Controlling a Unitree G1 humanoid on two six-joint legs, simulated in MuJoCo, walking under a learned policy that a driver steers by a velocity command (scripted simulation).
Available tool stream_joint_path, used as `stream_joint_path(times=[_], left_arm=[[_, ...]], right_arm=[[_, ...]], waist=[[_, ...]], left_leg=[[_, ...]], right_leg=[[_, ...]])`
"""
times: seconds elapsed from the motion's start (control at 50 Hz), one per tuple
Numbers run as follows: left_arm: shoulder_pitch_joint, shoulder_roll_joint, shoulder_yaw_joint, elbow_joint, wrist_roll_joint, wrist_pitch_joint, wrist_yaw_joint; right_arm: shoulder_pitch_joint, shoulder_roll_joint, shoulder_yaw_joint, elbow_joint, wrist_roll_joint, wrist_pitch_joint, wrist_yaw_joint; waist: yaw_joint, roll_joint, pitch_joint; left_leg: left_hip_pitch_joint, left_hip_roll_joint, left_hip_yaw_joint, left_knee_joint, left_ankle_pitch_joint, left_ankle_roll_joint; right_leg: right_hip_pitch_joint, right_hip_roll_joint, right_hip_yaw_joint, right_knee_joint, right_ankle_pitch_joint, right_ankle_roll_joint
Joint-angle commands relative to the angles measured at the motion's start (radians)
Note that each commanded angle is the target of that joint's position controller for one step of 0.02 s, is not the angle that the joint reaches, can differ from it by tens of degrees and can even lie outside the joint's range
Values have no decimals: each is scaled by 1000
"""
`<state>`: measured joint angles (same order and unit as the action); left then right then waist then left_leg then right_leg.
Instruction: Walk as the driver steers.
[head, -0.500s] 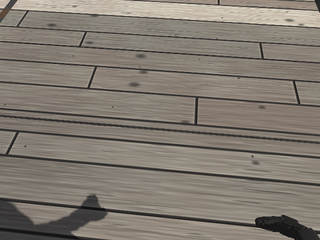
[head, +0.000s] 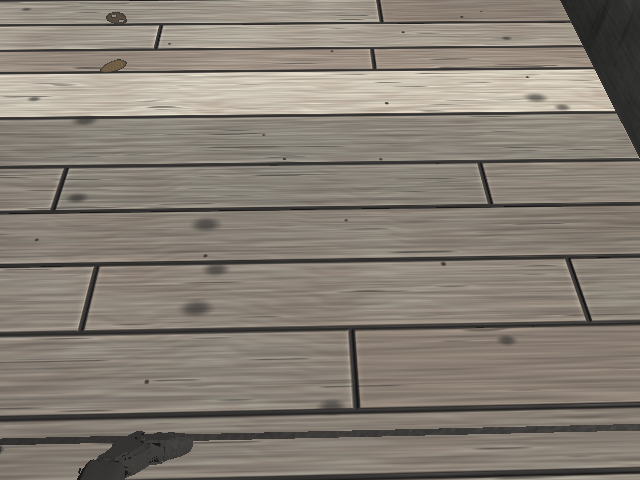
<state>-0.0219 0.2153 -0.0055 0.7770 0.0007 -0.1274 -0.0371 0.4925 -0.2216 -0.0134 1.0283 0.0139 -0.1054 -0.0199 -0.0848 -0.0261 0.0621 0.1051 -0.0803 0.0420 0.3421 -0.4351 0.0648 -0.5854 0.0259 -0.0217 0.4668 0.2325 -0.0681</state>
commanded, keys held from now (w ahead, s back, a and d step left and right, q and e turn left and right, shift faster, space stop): shift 1.00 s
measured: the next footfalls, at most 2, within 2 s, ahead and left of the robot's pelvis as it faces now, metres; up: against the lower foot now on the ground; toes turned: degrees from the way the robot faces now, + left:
right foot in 0.02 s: +0.25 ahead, -0.08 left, +0.00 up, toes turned -1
left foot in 0.40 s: +0.20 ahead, +0.15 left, +0.00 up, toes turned -2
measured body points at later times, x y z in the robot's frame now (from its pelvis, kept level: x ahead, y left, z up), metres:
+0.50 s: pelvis +0.14 +0.01 +0.01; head +0.15 +0.02 +0.46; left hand +0.24 +0.26 -0.13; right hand +0.21 -0.25 -0.12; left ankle +0.16 +0.15 -0.72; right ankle +0.21 -0.08 -0.72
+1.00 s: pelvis +0.18 +0.03 +0.01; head +0.20 +0.03 +0.46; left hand +0.27 +0.28 -0.13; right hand +0.21 -0.21 -0.14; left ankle +0.16 +0.15 -0.72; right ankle +0.21 -0.08 -0.72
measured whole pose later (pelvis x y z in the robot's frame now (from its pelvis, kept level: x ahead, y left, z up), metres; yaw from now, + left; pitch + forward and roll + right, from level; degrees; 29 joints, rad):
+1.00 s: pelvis +0.18 +0.03 +0.01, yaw -2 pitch -1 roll +0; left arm 0.16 0.20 0.03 1.03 0.00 0.01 0.03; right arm 0.23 -0.19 -0.02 1.06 0.00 -0.02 -0.04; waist 0.00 0.00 0.03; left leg -0.20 -0.01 -0.01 0.53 -0.32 0.01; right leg -0.28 0.02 0.01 0.53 -0.23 -0.01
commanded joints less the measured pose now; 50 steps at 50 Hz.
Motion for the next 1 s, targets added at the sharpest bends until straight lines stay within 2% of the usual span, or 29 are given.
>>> stream_joint_path(times=[0.02, 0.04, 0.06, 0.08, 0.1, 0.12, 0.14, 0.18, 0.2, 0.22, 0.24, 0.28, 0.32, 0.34, 0.38, 0.4, 0.42, 0.44, 0.46, 0.48, 0.5, 0.58, 0.68, 1.0], left_arm=[[411, 205, 74, 81, 23, -2, 15], [429, 246, 64, 90, 66, 6, 13], [454, 160, 41, 94, 62, 7, 1], [353, 147, 44, 64, 30, 16, -2], [232, 129, 39, 44, 3, 23, 2], [161, 91, 22, 36, -4, 27, 6], [149, 94, 19, 43, 10, 27, 8], [125, 105, 21, 56, 33, 37, 5], [127, 111, 24, 63, 42, 37, 7], [133, 116, 27, 69, 45, 38, 12], [144, 125, 31, 75, 41, 42, 18], [152, 148, 40, 82, 29, 56, 30], [130, 156, 43, 79, 18, 73, 40], [121, 153, 42, 80, 11, 80, 44], [159, 120, 33, 98, 5, 87, 51], [192, 109, 30, 111, 6, 87, 52], [237, 121, 40, 117, 4, 89, 55], [218, 123, 43, 116, 9, 92, 61], [206, 113, 43, 114, 11, 94, 64], [213, 98, 42, 121, 11, 97, 66], [223, 98, 43, 129, 14, 100, 68], [223, 98, 46, 151, 11, 100, 62], [214, 94, 49, 171, 4, 104, 61], [197, 87, 57, 233, -3, 127, 76]], right_arm=[[-148, -175, -27, -88, -12, 13, -6], [58, -30, 10, -63, -36, 17, 10], [229, -19, 21, -1, 2, 13, 29], [126, -108, 0, -23, 16, 15, 34], [-12, -144, -11, -69, 9, 24, 24], [-103, -150, -23, -84, 1, 39, 8], [-128, -146, -30, -95, -10, 57, -3], [-93, -73, -18, -92, -13, 84, -12], [-98, -53, -14, -93, -12, 87, -19], [-116, -45, -12, -96, -11, 91, -25], [-137, -47, -11, -97, -14, 97, -29], [-179, -76, -21, -97, -12, 115, -32], [-231, -90, -30, -102, -15, 129, -33], [-247, -89, -32, -102, -21, 130, -33], [-262, -89, -34, -98, -37, 124, -31], [-256, -107, -35, -98, -44, 118, -31], [-270, -172, -50, -92, -36, 115, -31], [-262, -149, -50, -76, -29, 107, -27], [-273, -109, -40, -70, -31, 95, -25], [-293, -95, -36, -67, -32, 86, -23], [-307, -93, -36, -68, -31, 77, -21], [-270, -101, -37, -47, -18, 60, -21], [-226, -97, -33, -23, -15, 61, -22], [-205, -62, -28, 15, -16, 79, -22]], waist=[[277, 109, -236], [167, -218, -401], [151, -198, -613], [159, -95, -517], [129, 3, -358], [99, 91, -237], [77, 74, -184], [32, -10, -162], [25, -32, -173], [27, -49, -195], [35, -58, -225], [49, -66, -245], [53, -78, -185], [47, -83, -146], [47, -67, -95], [54, -37, -82], [102, 44, -49], [95, 92, -35], [101, 116, -37], [115, 139, -43], [121, 144, -48], [105, 78, -72], [87, 43, -98], [84, 34, -58]], left_leg=[[-235, 122, -27, 477, 877, -47], [-513, -21, -24, 964, -83, -106], [-614, -49, -266, 1149, -260, -99], [-649, 11, -271, 1140, -212, -97], [-674, 61, -205, 1063, -138, -100], [-658, 94, -163, 990, -89, -110], [-584, 115, -146, 923, -46, -112], [-466, 132, -123, 749, -22, -119], [-424, 130, -107, 656, -16, -121], [-400, 127, -99, 573, -5, -123], [-374, 130, -99, 507, 42, -121], [-330, 130, -95, 429, 134, -112], [-305, 123, -84, 350, 187, -94], [-289, 114, -70, 290, 213, -82], [-264, 119, -69, 171, 222, -50], [-252, 165, -111, 117, 232, -27], [-321, 180, -128, 106, 126, 2], [-436, 167, -132, 61, -5, 6], [-493, 167, -140, 22, -42, -3], [-520, 165, -141, 5, -25, -17], [-524, 162, -139, 3, -1, -27], [-449, 151, -122, 48, 154, -31], [-401, 139, -106, 86, 277, -24], [-371, 112, -79, 87, 305, -29]], right_leg=[[620, -55, 57, -19, 353, -67], [929, -358, 348, 135, 911, -269], [1066, -455, 600, 109, 851, -392], [923, -410, 527, 44, 664, -365], [732, -360, 442, -13, 444, -311], [537, -314, 384, -88, 287, -266], [393, -278, 336, -122, 270, -241], [250, -225, 248, -164, 250, -213], [219, -204, 204, -167, 288, -203], [223, -198, 183, -164, 302, -200], [236, -199, 179, -164, 238, -194], [221, -203, 198, -202, -90, -178], [151, -188, 223, -250, -505, -147], [117, -175, 229, -260, -644, -125], [95, -146, 233, -251, -794, -65], [91, -124, 219, -217, -810, -30], [105, -65, 155, -189, -762, -1], [194, -34, 98, -140, -684, 17], [270, -31, 85, -97, -608, 21], [320, -31, 74, -69, -548, 18], [344, -31, 66, -53, -512, 13], [349, -40, 69, -35, -417, 0], [379, -44, 68, -6, -293, 2], [397, -50, 77, -2, -267, 10]])
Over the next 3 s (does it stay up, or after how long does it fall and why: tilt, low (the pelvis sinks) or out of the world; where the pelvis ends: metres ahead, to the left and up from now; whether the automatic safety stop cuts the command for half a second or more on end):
stays up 0.28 -0.03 0.00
